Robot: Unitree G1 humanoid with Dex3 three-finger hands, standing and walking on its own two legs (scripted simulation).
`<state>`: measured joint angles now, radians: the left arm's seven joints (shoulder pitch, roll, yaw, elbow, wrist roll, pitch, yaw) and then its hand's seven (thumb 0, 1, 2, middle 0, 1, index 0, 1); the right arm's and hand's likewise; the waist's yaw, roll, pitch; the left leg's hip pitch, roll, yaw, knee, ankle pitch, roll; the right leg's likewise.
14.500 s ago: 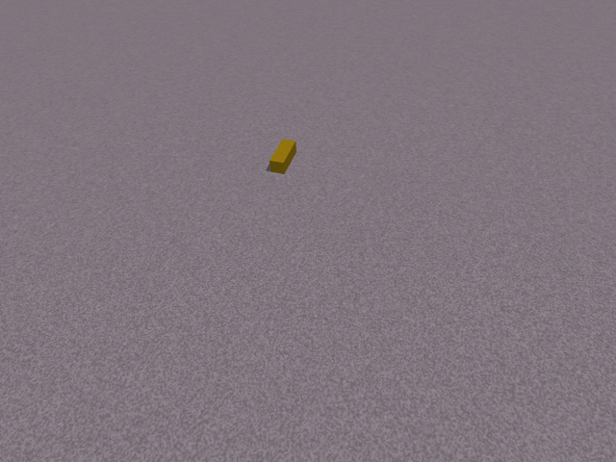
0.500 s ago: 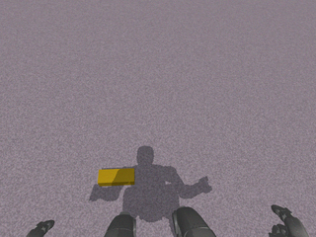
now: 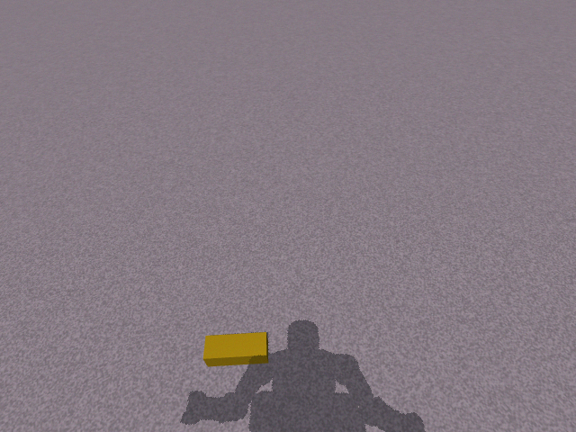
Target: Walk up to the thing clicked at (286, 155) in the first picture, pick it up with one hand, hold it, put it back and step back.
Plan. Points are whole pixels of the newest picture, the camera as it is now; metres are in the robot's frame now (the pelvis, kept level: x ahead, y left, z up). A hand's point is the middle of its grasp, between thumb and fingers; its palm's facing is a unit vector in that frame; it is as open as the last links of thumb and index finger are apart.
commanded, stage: walk up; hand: left
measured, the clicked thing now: (237, 349) +0.50 +0.23 -0.71
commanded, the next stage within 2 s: none
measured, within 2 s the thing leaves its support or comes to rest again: neither
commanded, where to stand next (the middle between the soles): +0.13 -0.02 m, yaw +2 degrees
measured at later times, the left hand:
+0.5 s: hand out of the picture +0.15 +0.23 -0.14, palm faces +0.00 -0.94 -0.33, open 7.4 cm
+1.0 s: hand out of the picture +0.06 +0.24 -0.13, palm faces +0.07 -0.93 -0.36, open 7.4 cm
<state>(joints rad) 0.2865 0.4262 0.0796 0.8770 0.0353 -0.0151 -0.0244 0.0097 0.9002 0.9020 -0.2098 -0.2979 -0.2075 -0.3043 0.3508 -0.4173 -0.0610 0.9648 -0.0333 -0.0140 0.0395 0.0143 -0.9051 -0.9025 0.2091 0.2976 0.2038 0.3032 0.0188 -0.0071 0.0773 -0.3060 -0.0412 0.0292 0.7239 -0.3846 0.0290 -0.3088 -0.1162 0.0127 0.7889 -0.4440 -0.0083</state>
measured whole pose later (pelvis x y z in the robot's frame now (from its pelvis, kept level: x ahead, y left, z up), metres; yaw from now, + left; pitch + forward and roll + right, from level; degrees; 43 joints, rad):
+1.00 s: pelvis +0.02 -0.02 +0.03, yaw +4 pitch -3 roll +1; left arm 0.11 0.36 0.02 1.15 0.01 0.00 -0.02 0.01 0.91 0.90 -0.20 -0.30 -0.20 -0.30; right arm 0.13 -0.37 -0.01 1.14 -0.01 0.00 0.02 0.01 -0.91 -0.90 0.21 0.30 0.20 0.30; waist 0.02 0.00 0.07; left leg -0.15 -0.02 -0.01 0.46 -0.27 -0.01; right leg -0.31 -0.03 -0.01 0.43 -0.08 0.00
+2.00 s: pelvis +0.11 -0.01 +0.01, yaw +3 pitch -2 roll -1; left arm 0.08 0.41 0.03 0.89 -0.02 0.02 0.04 0.01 0.91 0.90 -0.21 -0.30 -0.20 -0.30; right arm 0.10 -0.36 -0.04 0.87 -0.02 0.04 0.01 0.01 -0.90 -0.90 0.21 0.30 0.20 0.30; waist 0.00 -0.02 0.20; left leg -0.41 0.01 0.00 0.70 -0.27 0.03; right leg -0.44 0.05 0.07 1.14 -0.57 -0.03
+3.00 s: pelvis +0.12 +0.00 +0.04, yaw -1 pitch -2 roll +0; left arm 0.13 0.35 0.00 1.13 0.01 -0.02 -0.01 0.01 0.91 0.90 -0.20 -0.30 -0.20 -0.30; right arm 0.08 -0.34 -0.01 1.15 -0.01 -0.02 0.02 0.01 -0.91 -0.90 0.21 0.30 0.20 0.30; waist -0.01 -0.01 0.05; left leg -0.21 0.01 0.06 0.35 -0.11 0.02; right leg -0.04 0.00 0.05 0.33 -0.25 0.02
